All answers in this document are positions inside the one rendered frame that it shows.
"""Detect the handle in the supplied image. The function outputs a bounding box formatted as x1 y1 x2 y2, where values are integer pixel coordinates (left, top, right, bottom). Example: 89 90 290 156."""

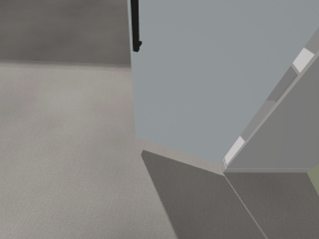
131 0 143 52

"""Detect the fridge door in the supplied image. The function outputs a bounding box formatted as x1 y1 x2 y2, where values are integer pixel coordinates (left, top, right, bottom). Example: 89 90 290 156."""
127 0 319 164

